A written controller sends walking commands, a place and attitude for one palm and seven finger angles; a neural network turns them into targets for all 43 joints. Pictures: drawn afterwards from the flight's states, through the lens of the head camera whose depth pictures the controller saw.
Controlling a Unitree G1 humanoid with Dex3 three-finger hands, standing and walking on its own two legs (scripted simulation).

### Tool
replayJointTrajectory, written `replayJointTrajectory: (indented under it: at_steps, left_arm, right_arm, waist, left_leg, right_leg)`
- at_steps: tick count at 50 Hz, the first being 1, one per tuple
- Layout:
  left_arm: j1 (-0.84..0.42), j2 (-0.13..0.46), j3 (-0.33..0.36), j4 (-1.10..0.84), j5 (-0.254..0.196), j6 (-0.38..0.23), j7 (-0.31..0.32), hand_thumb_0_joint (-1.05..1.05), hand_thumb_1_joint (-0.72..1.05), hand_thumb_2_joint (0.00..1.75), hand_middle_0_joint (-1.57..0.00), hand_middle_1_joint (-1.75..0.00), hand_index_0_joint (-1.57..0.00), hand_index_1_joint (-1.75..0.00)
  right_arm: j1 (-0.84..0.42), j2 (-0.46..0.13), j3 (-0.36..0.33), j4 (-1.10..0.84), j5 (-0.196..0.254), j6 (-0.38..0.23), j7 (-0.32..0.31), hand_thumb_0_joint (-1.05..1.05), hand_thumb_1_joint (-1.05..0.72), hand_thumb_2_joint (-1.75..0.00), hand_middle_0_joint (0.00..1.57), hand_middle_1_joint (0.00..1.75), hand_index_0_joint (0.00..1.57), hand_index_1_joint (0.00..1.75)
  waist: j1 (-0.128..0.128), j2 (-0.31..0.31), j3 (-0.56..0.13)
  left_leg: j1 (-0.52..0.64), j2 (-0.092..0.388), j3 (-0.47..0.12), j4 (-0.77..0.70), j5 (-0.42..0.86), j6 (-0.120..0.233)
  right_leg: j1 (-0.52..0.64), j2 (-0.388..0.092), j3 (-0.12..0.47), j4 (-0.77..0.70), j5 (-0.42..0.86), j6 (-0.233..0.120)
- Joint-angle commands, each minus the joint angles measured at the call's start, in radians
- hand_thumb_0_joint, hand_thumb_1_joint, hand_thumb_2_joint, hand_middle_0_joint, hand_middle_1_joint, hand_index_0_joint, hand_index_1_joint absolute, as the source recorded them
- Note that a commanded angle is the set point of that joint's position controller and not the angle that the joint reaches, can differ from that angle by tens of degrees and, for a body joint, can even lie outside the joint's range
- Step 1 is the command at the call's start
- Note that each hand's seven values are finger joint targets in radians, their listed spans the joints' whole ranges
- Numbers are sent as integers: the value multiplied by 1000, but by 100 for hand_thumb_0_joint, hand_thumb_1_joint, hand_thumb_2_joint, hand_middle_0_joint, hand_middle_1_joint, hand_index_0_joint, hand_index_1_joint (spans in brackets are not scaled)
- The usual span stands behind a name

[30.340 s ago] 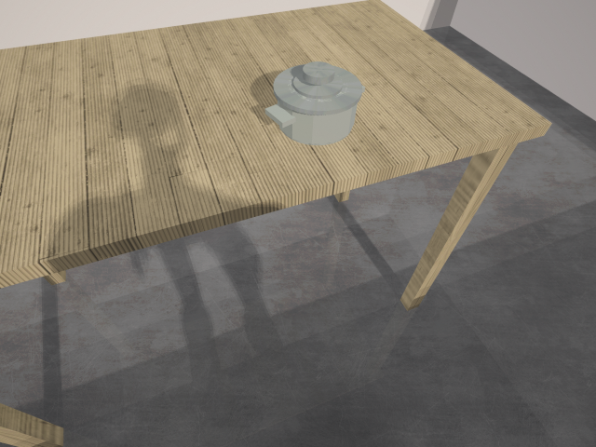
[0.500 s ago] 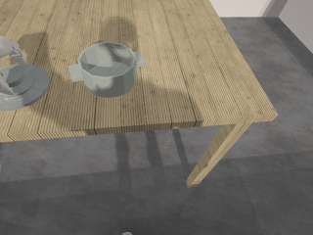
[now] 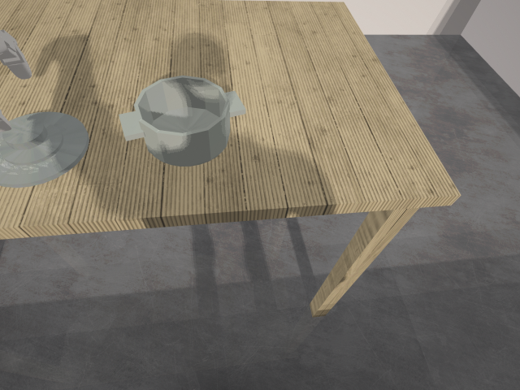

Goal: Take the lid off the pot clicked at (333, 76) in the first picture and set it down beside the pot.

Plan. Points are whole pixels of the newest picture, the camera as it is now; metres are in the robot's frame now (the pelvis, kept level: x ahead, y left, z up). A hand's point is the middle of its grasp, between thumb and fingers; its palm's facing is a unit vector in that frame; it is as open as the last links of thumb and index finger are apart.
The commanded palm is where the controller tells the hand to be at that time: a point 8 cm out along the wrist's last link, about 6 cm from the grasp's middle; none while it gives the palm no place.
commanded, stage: raise the empty hand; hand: left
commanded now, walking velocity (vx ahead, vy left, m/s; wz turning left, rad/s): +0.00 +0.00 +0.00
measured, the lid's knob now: (25, 133) +0.48 +0.34 +0.11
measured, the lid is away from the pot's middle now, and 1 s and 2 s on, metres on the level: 0.24 0.24 0.24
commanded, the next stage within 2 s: draw the hand back to the body in 0.76 s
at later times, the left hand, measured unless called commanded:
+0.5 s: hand out of the picture +0.47 +0.34 +0.25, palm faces -0.25 -0.10 -0.96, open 11.1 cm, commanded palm +0.48 +0.33 +0.32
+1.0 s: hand out of the picture +0.47 +0.34 +0.27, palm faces -0.22 -0.13 -0.97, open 11.1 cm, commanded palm +0.46 +0.33 +0.33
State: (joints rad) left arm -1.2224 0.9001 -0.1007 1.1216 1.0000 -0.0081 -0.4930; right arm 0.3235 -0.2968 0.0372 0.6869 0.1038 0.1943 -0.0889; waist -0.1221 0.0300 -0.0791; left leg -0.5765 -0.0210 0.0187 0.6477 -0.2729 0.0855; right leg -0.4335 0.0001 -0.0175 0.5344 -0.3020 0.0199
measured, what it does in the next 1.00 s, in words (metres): stands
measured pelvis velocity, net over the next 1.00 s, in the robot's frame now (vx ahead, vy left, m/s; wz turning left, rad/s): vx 0.02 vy -0.03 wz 0.00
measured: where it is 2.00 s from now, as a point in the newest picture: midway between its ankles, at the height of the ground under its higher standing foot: outside the picture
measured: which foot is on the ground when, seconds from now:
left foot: down 0.00-1.00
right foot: down 0.00-1.00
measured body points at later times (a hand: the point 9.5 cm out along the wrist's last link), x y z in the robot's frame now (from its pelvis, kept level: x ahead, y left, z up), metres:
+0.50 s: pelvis +0.01 -0.01 +0.00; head +0.07 +0.00 +0.45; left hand +0.48 +0.34 +0.30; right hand +0.05 -0.28 -0.12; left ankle +0.02 +0.06 -0.72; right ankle -0.03 -0.16 -0.72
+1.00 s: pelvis +0.02 -0.03 +0.01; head +0.08 -0.02 +0.45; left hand +0.48 +0.34 +0.32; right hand +0.06 -0.30 -0.12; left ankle +0.02 +0.06 -0.72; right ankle -0.03 -0.16 -0.72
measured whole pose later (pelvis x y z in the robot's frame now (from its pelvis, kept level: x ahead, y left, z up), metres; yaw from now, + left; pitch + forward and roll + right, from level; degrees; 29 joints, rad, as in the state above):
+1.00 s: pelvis +0.02 -0.03 +0.01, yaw +0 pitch +11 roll -2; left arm -1.33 0.98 -0.09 1.12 1.04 0.10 -0.55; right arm 0.30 -0.30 0.04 0.68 0.10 0.21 -0.06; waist -0.12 0.04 -0.06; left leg -0.49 -0.01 0.01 0.55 -0.25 0.05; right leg -0.36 0.01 -0.02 0.47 -0.30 0.01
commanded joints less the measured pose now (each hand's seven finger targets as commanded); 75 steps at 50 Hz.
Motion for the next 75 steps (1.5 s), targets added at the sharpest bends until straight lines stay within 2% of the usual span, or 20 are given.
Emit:
replayJointTrajectory:
  at_steps: [1, 13, 17, 23, 27, 33, 35, 38, 39, 43, 47, 51, 56, 58, 61, 67, 68, 70, 72, 75]
  left_arm:
    - [-489, 298, 82, -180, 8, 11, 32, 0, -12, 86, -45, -66, -45, -66]
    - [-569, 256, 42, -234, 14, 39, 11, 0, -12, 86, -45, -66, -45, -66]
    - [-534, 266, 29, -111, 24, 65, 5, 0, -12, 86, -45, -66, -45, -66]
    - [-697, 234, -2, -302, 25, 71, -3, 0, -12, 86, -45, -66, -45, -66]
    - [-578, 248, 10, -104, 31, 95, -12, 0, -12, 86, -45, -66, -45, -66]
    - [-680, 245, -15, -203, 39, 109, -15, 0, -12, 86, -45, -66, -45, -66]
    - [-649, 305, 31, -147, 59, 112, -12, 0, -12, 86, -45, -66, -45, -66]
    - [-581, 253, -13, -104, 43, 113, -19, 0, -12, 86, -45, -66, -45, -66]
    - [-592, 300, 21, -117, 54, 115, -15, 0, -12, 86, -45, -66, -45, -66]
    - [-636, 272, -9, -189, 46, 112, -20, 0, -12, 86, -45, -66, -45, -66]
    - [-564, 361, 75, -190, 56, 105, -14, 0, -12, 86, -45, -66, -45, -66]
    - [-501, 310, 61, -253, 38, 105, -16, 0, -12, 86, -45, -66, -45, -66]
    - [-394, 383, 164, -487, 5, 108, -11, 0, -12, 86, -45, -66, -45, -66]
    - [-267, 332, 156, -476, -22, 117, -19, 0, -12, 86, -45, -66, -45, -66]
    - [-163, 362, 197, -457, -43, 129, -23, 0, -12, 86, -45, -66, -45, -66]
    - [-244, 389, 235, -701, -58, 151, -16, 0, -12, 86, -45, -66, -45, -66]
    - [-311, 171, 463, -809, -694, 28, 167, 0, -12, 86, -45, -66, -45, -66]
    - [-57, 41, 370, -697, -760, 0, 309, 0, -12, 86, -45, -66, -45, -66]
    - [58, 77, 477, -646, -897, -6, 392, 0, -12, 86, -45, -66, -45, -66]
    - [19, 78, 510, -774, -976, -43, 471, 0, -6, 86, -44, -64, -44, -64]
  right_arm:
    - [51, -181, -61, -81, -5, -16, -10, 0, -90, -90, 20, 30, 20, 30]
    - [43, -174, -65, -96, -1, -11, 7, 0, -90, -90, 20, 30, 20, 30]
    - [41, -174, -58, -82, 0, -7, 6, 0, -90, -90, 20, 30, 20, 30]
    - [31, -166, -63, -93, -2, -27, 11, 0, -90, -90, 20, 30, 20, 30]
    - [42, -168, -55, -71, -1, -25, 10, 0, -90, -90, 20, 30, 20, 30]
    - [13, -170, -49, -81, 3, -26, 13, 0, -90, -90, 20, 30, 20, 30]
    - [23, -168, -50, -77, -4, -27, 9, 0, -90, -90, 20, 30, 20, 30]
    - [12, -168, -45, -83, 6, -24, 8, 0, -90, -90, 20, 30, 20, 30]
    - [15, -172, -48, -77, 0, -18, 9, 0, -90, -90, 20, 30, 20, 30]
    - [4, -168, -49, -88, 2, -16, 12, 0, -90, -90, 20, 30, 20, 30]
    - [5, -166, -55, -99, -4, -8, 16, 0, -90, -90, 20, 30, 20, 30]
    - [-16, -156, -61, -120, -1, 4, 27, 0, -90, -90, 20, 30, 20, 30]
    - [-62, -149, -66, -169, 0, 11, 42, 0, -90, -90, 20, 30, 20, 30]
    - [-76, -150, -67, -184, 7, 8, 47, 0, -90, -90, 20, 30, 20, 30]
    - [-98, -151, -58, -198, 8, 19, 48, 0, -90, -90, 20, 30, 20, 30]
    - [-157, -139, -59, -226, 9, 20, 43, 0, -90, -90, 20, 30, 20, 30]
    - [5, -87, -62, -312, 9, -70, 44, 0, -90, -90, 20, 30, 20, 30]
    - [-78, -102, -34, -288, -5, -86, 34, 0, -90, -90, 20, 30, 20, 30]
    - [-69, -130, -40, -267, -17, -88, 11, 0, -90, -90, 20, 30, 20, 30]
    - [-110, -125, -30, -251, -25, -107, 0, 0, -90, -90, 20, 30, 20, 30]
  waist:
    - [6, 116, -369]
    - [3, 158, -417]
    - [-9, 66, -315]
    - [-3, 235, -448]
    - [-10, 79, -329]
    - [-1, 149, -362]
    - [0, 92, -366]
    - [-1, 60, -323]
    - [2, 52, -344]
    - [0, 119, -369]
    - [14, 89, -397]
    - [16, 120, -384]
    - [51, 174, -468]
    - [51, 144, -419]
    - [64, 50, -354]
    - [75, 126, -430]
    - [58, 191, -343]
    - [65, 88, -252]
    - [78, -78, -209]
    - [86, -13, -207]
  left_leg:
    - [448, 11, -75, -64, 373, -19]
    - [544, 22, -87, -63, 548, -27]
    - [419, 8, -57, -84, 373, -13]
    - [616, 28, -97, -72, 592, -33]
    - [461, 10, -68, -95, 408, -16]
    - [506, 17, -64, -105, 484, -19]
    - [466, 8, -55, -100, 445, -10]
    - [414, 3, -33, -116, 406, -8]
    - [412, 6, -29, -112, 405, -9]
    - [453, 6, -29, -105, 478, -5]
    - [427, -1, -22, -99, 459, -1]
    - [465, 3, -32, -84, 542, -2]
    - [536, 7, -54, -63, 703, 2]
    - [534, 9, -49, -57, 727, 4]
    - [442, 2, -34, -81, 572, 0]
    - [520, -2, -65, -94, 589, 7]
    - [683, 38, -52, -105, 619, -17]
    - [698, 91, -130, -171, 421, -43]
    - [576, 69, -77, -183, 271, -26]
    - [537, 49, -31, -209, 225, -32]
  right_leg:
    - [-61, 72, -41, -60, 171, -57]
    - [-66, 70, -49, -69, 202, -57]
    - [-32, 67, -40, -85, 185, -50]
    - [-77, 68, -47, -90, 195, -59]
    - [-28, 66, -41, -103, 180, -48]
    - [-2, 58, -42, -105, 219, -56]
    - [34, 60, -33, -101, 230, -49]
    - [64, 54, -36, -102, 252, -49]
    - [79, 52, -27, -98, 262, -43]
    - [77, 51, -28, -100, 300, -49]
    - [123, 49, -18, -91, 321, -41]
    - [84, 51, -24, -86, 326, -43]
    - [120, 49, -18, -68, 381, -46]
    - [108, 50, -25, -74, 389, -48]
    - [146, 45, -29, -75, 360, -39]
    - [160, 37, -22, -83, 332, -48]
    - [55, 40, -44, -117, 282, -84]
    - [31, 39, -38, -129, 142, -77]
    - [138, 36, -25, -156, 188, -68]
    - [221, 24, -12, -170, 228, -65]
